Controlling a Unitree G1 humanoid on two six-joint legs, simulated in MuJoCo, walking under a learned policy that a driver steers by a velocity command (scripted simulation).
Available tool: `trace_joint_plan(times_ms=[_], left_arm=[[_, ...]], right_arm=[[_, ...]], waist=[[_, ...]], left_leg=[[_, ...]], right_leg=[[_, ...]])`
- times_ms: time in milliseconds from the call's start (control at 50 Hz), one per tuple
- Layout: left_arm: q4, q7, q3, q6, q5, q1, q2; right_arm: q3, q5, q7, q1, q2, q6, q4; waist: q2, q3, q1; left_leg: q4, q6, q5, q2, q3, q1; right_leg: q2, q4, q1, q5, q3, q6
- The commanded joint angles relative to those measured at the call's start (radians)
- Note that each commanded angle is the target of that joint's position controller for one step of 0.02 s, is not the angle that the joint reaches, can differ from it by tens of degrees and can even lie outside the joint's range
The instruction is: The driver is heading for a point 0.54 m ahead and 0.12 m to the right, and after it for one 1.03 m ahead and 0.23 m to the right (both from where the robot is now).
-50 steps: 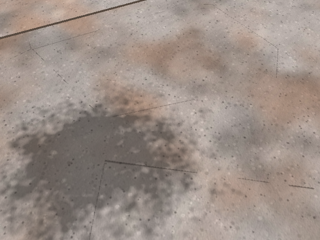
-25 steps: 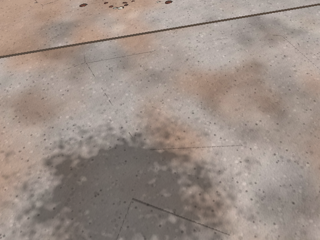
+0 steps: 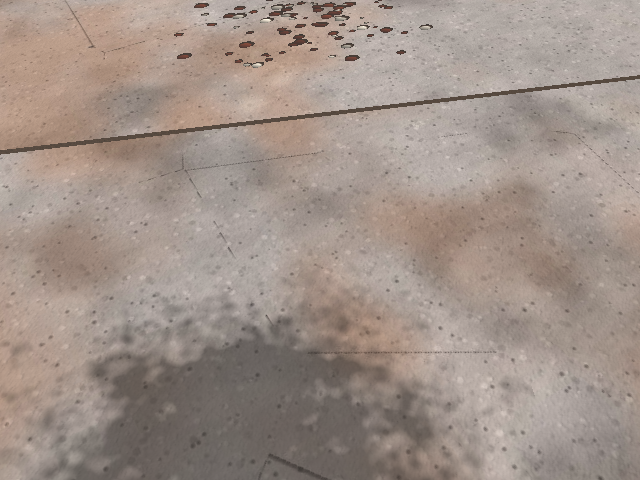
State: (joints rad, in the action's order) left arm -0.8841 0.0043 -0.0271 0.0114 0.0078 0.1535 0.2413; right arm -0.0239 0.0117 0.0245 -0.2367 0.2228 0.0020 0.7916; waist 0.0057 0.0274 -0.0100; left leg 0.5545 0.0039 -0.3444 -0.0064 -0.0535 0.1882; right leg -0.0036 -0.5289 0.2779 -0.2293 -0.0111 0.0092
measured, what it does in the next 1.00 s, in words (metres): walks ahead: left foot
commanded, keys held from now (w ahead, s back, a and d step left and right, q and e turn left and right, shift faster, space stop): no key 0.04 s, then w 0.58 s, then w+e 0.38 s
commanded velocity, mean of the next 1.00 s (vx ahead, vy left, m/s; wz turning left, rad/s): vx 0.37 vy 0.00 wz -0.11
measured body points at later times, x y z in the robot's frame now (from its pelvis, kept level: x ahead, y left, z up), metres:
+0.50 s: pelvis +0.13 -0.03 +0.01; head +0.14 -0.04 +0.46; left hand +0.09 +0.23 -0.12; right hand +0.27 -0.29 -0.10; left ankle +0.19 +0.13 -0.67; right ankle +0.05 -0.12 -0.73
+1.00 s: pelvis +0.39 +0.04 +0.01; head +0.40 +0.03 +0.46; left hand +0.54 +0.30 -0.11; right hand +0.40 -0.24 -0.12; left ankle +0.39 +0.13 -0.73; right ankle +0.47 -0.14 -0.65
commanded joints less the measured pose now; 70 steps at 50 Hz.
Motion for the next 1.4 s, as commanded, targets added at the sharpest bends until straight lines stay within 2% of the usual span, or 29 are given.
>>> trace_joint_plan(times_ms=[20, 100, 160, 200, 240, 260, 280, 300, 340, 400, 520, 640, 680, 720, 740, 760, 780, 820, 880, 940, 1120, 1200, 1260, 1280, 1300, 1320, 1340, 1380, 1400], left_arm=[[0.024, 0.009, -0.024, 0.004, -0.003, -0.022, 0.104], [-0.021, 0.015, -0.027, -0.006, -0.013, -0.016, 0.102], [0.004, 0.006, -0.026, 0.032, -0.03, -0.083, 0.09], [0.006, -0.009, -0.027, 0.07, -0.037, -0.086, 0.09], [-0.053, -0.024, -0.037, 0.09, -0.041, 0.04, 0.099], [-0.098, -0.026, -0.052, 0.091, -0.038, 0.14, 0.134], [-0.132, -0.025, -0.079, 0.092, -0.037, 0.245, 0.221], [-0.14, -0.033, -0.089, 0.095, -0.026, 0.335, 0.271], [-0.109, -0.031, -0.052, 0.105, -0.016, 0.229, 0.16], [-0.098, -0.028, -0.027, 0.094, -0.015, 0.19, 0.105], [-0.105, 0.005, -0.029, 0.07, -0.01, 0.234, 0.17], [-0.132, 0.008, -0.039, 0.067, -0.032, 0.288, 0.178], [-0.124, 0.008, -0.048, 0.059, -0.03, 0.267, 0.2], [-0.1, 0.006, -0.039, 0.049, -0.014, 0.236, 0.182], [-0.074, 0.001, -0.007, 0.056, -0.002, 0.331, 0.065], [-0.088, -0.002, 0.005, 0.073, -0.028, 0.376, 0.029], [-0.065, -0.003, -0.031, 0.084, -0.06, 0.286, 0.152], [-0.031, 0.007, -0.04, 0.082, -0.055, 0.178, 0.15], [-0.045, 0.01, -0.046, 0.04, -0.043, 0.232, 0.079], [0.001, 0.014, -0.054, 0.014, -0.038, 0.167, 0.078], [0.13, -0.044, -0.033, 0.035, -0.026, -0.122, 0.05], [0.194, -0.067, -0.039, 0.032, -0.031, -0.162, 0.076], [0.154, -0.061, -0.098, 0.027, -0.039, 0.104, 0.178], [0.111, -0.039, -0.138, 0.017, -0.04, 0.278, 0.268], [0.112, -0.029, -0.154, 0.02, -0.048, 0.263, 0.376], [0.147, -0.033, -0.129, 0.036, -0.028, 0.295, 0.306], [0.139, -0.034, -0.111, 0.05, -0.018, 0.263, 0.24], [0.167, -0.032, -0.09, 0.06, -0.025, 0.118, 0.168], [0.188, -0.028, -0.079, 0.062, -0.014, 0.071, 0.141]], right_arm=[[-0.03, -0.002, 0.003, -0.021, 0.118, -0.012, -0.036], [-0.042, -0.013, 0.005, -0.059, 0.141, -0.008, 0.003], [-0.058, -0.028, 0.007, -0.108, 0.197, -0.027, 0.015], [-0.061, -0.033, 0.009, -0.093, 0.199, -0.048, 0.021], [-0.056, -0.035, 0.003, -0.025, 0.18, -0.051, 0.008], [-0.05, -0.032, 0.002, 0.022, 0.156, -0.053, -0.011], [-0.035, -0.029, 0.002, 0.055, 0.098, -0.066, -0.046], [-0.039, -0.031, 0.009, 0.055, 0.11, -0.083, -0.068], [-0.051, -0.058, -0.004, 0.019, 0.146, -0.104, -0.046], [-0.059, -0.035, -0.02, 0.058, 0.132, -0.106, -0.045], [-0.029, -0.031, -0.04, 0.228, 0.057, -0.093, -0.103], [-0.034, -0.04, -0.058, 0.326, 0.107, -0.097, -0.144], [-0.053, -0.036, -0.057, 0.249, 0.149, -0.102, -0.132], [-0.095, -0.036, -0.038, -0.062, 0.225, -0.099, -0.047], [-0.116, -0.008, -0.03, -0.199, 0.322, -0.095, -0.022], [-0.099, -0.009, -0.038, -0.225, 0.275, -0.092, -0.005], [-0.076, -0.016, -0.039, -0.139, 0.204, -0.097, -0.012], [-0.056, -0.016, -0.042, 0.016, 0.141, -0.109, -0.018], [-0.05, -0.001, -0.049, 0.089, 0.096, -0.129, 0.005], [-0.061, 0.004, -0.038, 0.077, 0.129, -0.138, 0.033], [-0.079, -0.01, -0.003, -0.055, 0.201, -0.102, 0.085], [-0.091, -0.027, -0.005, -0.076, 0.233, -0.069, 0.092], [-0.095, -0.036, 0.003, -0.032, 0.262, -0.044, 0.071], [-0.083, -0.022, 0.006, -0.039, 0.238, -0.05, 0.053], [-0.034, 0.014, -0.011, -0.122, 0.074, -0.08, -0.003], [-0.039, -0.029, -0.024, -0.028, 0.139, -0.128, -0.021], [-0.051, -0.066, -0.033, 0.075, 0.185, -0.153, -0.052], [-0.054, -0.028, -0.021, 0.081, 0.184, -0.165, -0.035], [-0.063, -0.017, -0.021, 0.059, 0.196, -0.153, -0.028]], waist=[[-0.002, -0.053, 0.003], [0.052, -0.016, 0.01], [0.167, 0.116, 0.04], [0.173, 0.153, 0.024], [0.148, 0.096, -0.047], [0.093, 0.062, -0.087], [-0.13, 0.027, -0.109], [-0.292, -0.02, -0.143], [-0.127, 0.031, -0.07], [-0.084, 0.04, -0.045], [-0.081, 0.072, -0.071], [-0.088, 0.109, -0.056], [-0.103, 0.046, 0.008], [-0.091, -0.156, 0.164], [0.117, -0.341, 0.148], [0.282, -0.46, 0.131], [0.189, -0.274, 0.124], [0.086, -0.07, 0.062], [0.1, -0.026, -0.013], [0.066, 0.022, -0.023], [-0.002, 0.09, 0.074], [0.032, 0.07, 0.061], [0.068, -0.107, -0.104], [-0.013, -0.204, -0.174], [-0.273, -0.273, -0.048], [-0.159, -0.403, -0.111], [-0.112, -0.266, -0.126], [-0.003, -0.124, -0.036], [-0.016, -0.104, 0.001]], left_leg=[[-0.104, -0.026, 0.264, 0.047, -0.045, 0.057], [-0.169, -0.074, -0.127, 0.05, -0.076, 0.078], [-0.329, -0.196, -0.426, 0.23, -0.347, 0.049], [-0.332, -0.225, -0.3, 0.284, -0.402, 0.034], [-0.257, -0.169, -0.133, 0.215, -0.276, 0.091], [-0.151, -0.123, -0.027, 0.144, -0.175, 0.167], [0.142, -0.041, 0.047, -0.005, 0.013, 0.319], [0.428, -0.001, -0.171, -0.062, 0.018, 0.504], [0.62, -0.04, -0.131, 0.028, -0.065, 0.627], [0.533, -0.049, 0.071, 0.111, -0.011, 0.601], [0.157, 0.014, 0.285, 0.081, 0.078, 0.476], [-0.018, -0.035, 0.358, 0.057, 0.055, 0.38], [-0.033, -0.064, 0.302, 0.021, 0.067, 0.248], [-0.017, -0.118, 0.266, 0.036, 0.046, -0.2], [-0.034, -0.225, 0.104, 0.304, -0.312, -0.597], [-0.245, -0.298, -0.116, 0.44, -0.692, -0.638], [-0.3, -0.242, -0.208, 0.403, -0.605, -0.476], [-0.353, -0.188, -0.029, 0.333, -0.324, -0.179], [-0.427, -0.168, 0.14, 0.261, -0.101, 0.002], [-0.469, -0.191, 0.211, 0.269, 0.002, 0.027], [-0.454, -0.169, 0.36, 0.279, 0.217, -0.171], [-0.318, -0.141, 0.661, 0.308, 0.265, -0.306], [0.101, -0.086, 1.045, 0.265, 0.317, -0.242], [0.399, -0.035, 0.793, 0.225, 0.317, -0.006], [0.753, 0.033, -0.169, 0.012, 0.237, 0.46], [0.875, 0.016, -0.255, -0.027, -0.015, 0.579], [0.854, -0.015, -0.157, 0.029, -0.036, 0.67], [0.67, -0.029, -0.016, 0.11, -0.034, 0.561], [0.62, -0.022, 0.019, 0.131, -0.042, 0.485]], right_leg=[[0.043, 0.046, -0.11, 0.223, -0.047, -0.027], [-0.024, -0.016, -0.051, -0.151, 0.022, -0.03], [-0.035, -0.169, 0.177, -0.215, 0.058, -0.046], [0.011, -0.155, 0.201, -0.187, 0.018, -0.082], [0.002, 0.016, -0.024, -0.109, 0.028, -0.104], [0.023, 0.066, -0.167, -0.075, -0.035, -0.114], [0.155, 0.19, -0.321, -0.172, -0.304, -0.189], [0.341, 0.324, -0.465, -0.156, -0.662, -0.309], [0.337, 0.306, -0.448, -0.086, -0.56, -0.283], [0.252, 0.345, -0.379, 0.104, -0.32, -0.209], [0.187, 0.415, -0.236, 0.251, -0.123, -0.199], [0.255, 0.4, -0.285, 0.302, -0.106, -0.178], [0.259, 0.283, -0.319, 0.562, -0.105, -0.157], [0.172, -0.088, -0.161, 0.643, -0.059, -0.103], [0.039, -0.477, 0.182, 0.23, -0.004, -0.05], [-0.048, -0.713, 0.332, -0.332, -0.094, -0.037], [0.015, -0.799, 0.414, -0.291, -0.139, -0.052], [0.104, -0.74, 0.392, -0.126, -0.091, -0.064], [0.154, -0.66, 0.26, -0.042, -0.096, -0.058], [0.163, -0.597, 0.345, 0.045, -0.109, -0.041], [0.132, -0.173, 0.438, 0.292, 0.004, -0.042], [0.078, -0.105, 0.401, 0.126, 0.079, -0.09], [-0.054, -0.05, -0.005, 0.071, 0.149, -0.171], [0.013, -0.013, -0.324, 0.07, -0.011, -0.225], [0.276, 0.078, -0.642, -0.092, -0.587, -0.41], [0.351, 0.237, -0.714, -0.18, -0.849, -0.457], [0.323, 0.256, -0.645, -0.094, -0.698, -0.396], [0.235, 0.254, -0.349, 0.11, -0.458, -0.327], [0.208, 0.277, -0.252, 0.195, -0.399, -0.317]])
